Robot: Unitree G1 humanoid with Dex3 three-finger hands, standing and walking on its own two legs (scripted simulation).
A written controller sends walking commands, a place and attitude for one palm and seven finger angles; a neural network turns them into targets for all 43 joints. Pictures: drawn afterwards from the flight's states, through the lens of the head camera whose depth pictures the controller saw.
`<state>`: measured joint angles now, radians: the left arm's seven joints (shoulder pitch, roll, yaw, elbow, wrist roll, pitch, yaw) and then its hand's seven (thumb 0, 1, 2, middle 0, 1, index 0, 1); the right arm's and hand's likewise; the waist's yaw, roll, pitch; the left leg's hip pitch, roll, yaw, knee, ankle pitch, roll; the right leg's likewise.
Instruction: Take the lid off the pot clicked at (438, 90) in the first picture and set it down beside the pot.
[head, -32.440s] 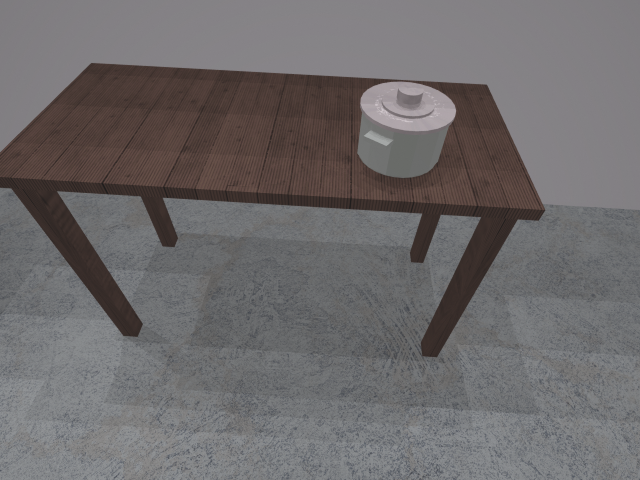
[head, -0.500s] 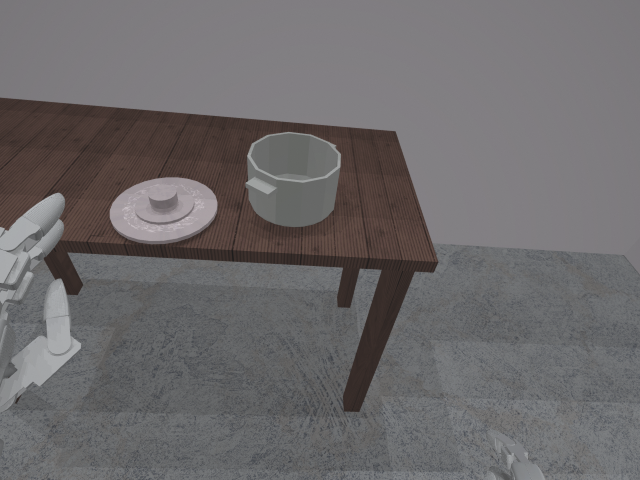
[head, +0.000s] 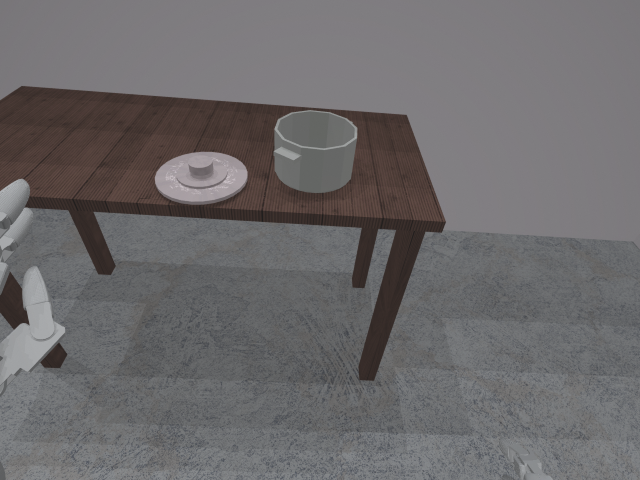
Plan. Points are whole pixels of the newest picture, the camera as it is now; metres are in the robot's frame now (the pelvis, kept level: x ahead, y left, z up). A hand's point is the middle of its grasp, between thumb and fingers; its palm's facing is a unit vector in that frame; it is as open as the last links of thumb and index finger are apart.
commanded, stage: stop stepping back and stand still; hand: left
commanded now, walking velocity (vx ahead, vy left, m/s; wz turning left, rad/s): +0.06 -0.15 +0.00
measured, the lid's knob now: (200, 165) +0.70 +0.31 +0.02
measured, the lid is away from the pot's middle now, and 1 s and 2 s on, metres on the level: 0.25 0.25 0.25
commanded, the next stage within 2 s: let the arm hang, fingers relaxed in 1.12 s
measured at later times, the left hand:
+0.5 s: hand (29, 326) +0.19 +0.29 +0.18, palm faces +0.49 -0.78 -0.39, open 7.4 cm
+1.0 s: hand out of the picture +0.00 +0.18 -0.17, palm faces +0.14 -0.97 -0.20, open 7.1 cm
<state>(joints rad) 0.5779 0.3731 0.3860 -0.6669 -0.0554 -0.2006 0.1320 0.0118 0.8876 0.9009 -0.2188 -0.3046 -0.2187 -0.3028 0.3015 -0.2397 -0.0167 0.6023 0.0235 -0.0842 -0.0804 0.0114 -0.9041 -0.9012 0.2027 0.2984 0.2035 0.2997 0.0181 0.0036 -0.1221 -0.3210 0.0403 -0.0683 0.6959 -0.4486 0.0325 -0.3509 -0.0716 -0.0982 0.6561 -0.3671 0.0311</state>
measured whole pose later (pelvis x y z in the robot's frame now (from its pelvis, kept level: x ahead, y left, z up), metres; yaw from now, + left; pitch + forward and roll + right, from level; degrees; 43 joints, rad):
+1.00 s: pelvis +0.00 -0.01 +0.01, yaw +8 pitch +1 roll -2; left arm 0.27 0.22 0.02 0.97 0.01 0.04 0.02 0.00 0.96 0.90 -0.21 -0.30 -0.21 -0.30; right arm 0.30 -0.17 -0.03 0.98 -0.02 0.05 -0.02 0.01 -0.91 -0.90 0.20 0.30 0.20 0.30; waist -0.01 -0.03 0.09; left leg -0.30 0.00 -0.01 0.61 -0.32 0.03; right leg -0.23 0.06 -0.01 0.54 -0.32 -0.03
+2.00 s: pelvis +0.03 -0.01 +0.02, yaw +7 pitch +0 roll +0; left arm 0.27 0.14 0.02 1.11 0.01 0.01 0.04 0.01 0.92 0.90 -0.20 -0.30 -0.20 -0.30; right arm 0.29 -0.11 -0.03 1.10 -0.01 0.01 -0.05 0.01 -0.92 -0.90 0.20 0.30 0.20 0.30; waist -0.01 -0.01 0.06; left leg -0.17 -0.01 0.04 0.47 -0.30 0.03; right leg -0.13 0.04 0.03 0.44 -0.30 -0.03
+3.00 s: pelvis +0.03 -0.01 +0.02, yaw +6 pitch -1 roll +0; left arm 0.27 0.13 0.03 1.11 0.01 0.00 0.05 0.01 0.93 0.90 -0.20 -0.30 -0.20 -0.30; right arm 0.29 -0.10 -0.03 1.11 -0.01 0.00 -0.05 0.00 -0.92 -0.90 0.20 0.30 0.20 0.30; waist -0.01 -0.01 0.06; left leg -0.15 -0.01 0.05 0.45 -0.29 0.03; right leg -0.12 0.04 0.04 0.44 -0.31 -0.03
